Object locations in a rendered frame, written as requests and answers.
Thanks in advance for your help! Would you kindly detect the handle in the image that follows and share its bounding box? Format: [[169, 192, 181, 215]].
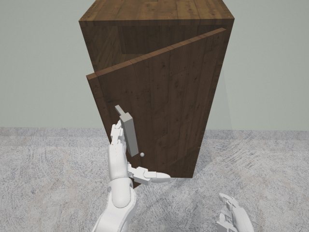
[[115, 105, 139, 157]]

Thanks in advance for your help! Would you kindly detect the left robot hand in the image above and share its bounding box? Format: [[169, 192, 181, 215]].
[[107, 120, 171, 186]]

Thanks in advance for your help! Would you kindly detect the cupboard door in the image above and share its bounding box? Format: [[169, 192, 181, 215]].
[[86, 28, 226, 189]]

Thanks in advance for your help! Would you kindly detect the right robot hand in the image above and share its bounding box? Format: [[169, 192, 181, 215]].
[[217, 193, 254, 232]]

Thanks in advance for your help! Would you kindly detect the left robot forearm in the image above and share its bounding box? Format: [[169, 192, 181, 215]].
[[91, 177, 138, 232]]

